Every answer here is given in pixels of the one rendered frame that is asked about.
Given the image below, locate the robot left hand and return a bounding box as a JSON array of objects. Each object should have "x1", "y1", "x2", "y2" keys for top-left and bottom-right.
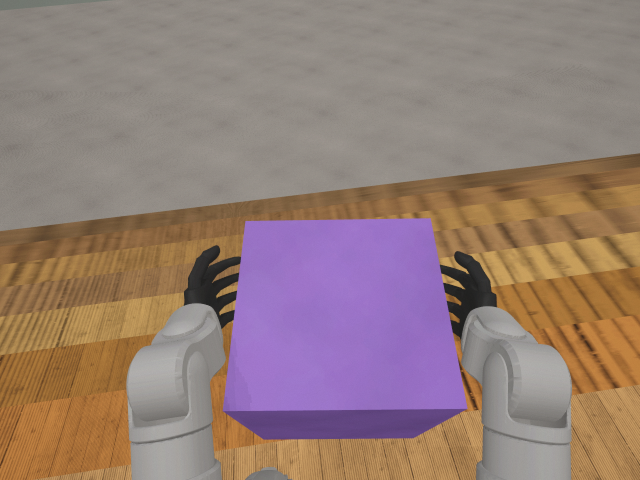
[{"x1": 184, "y1": 245, "x2": 241, "y2": 329}]

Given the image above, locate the right robot forearm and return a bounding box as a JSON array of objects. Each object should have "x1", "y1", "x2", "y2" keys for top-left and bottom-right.
[{"x1": 461, "y1": 306, "x2": 572, "y2": 480}]

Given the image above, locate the carton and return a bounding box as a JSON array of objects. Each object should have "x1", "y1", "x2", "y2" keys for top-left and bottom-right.
[{"x1": 223, "y1": 218, "x2": 468, "y2": 440}]

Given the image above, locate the left robot forearm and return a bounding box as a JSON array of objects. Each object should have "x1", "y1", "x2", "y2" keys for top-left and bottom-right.
[{"x1": 126, "y1": 303, "x2": 226, "y2": 480}]

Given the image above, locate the robot right hand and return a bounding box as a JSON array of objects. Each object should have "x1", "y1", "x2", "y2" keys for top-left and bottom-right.
[{"x1": 440, "y1": 251, "x2": 497, "y2": 340}]

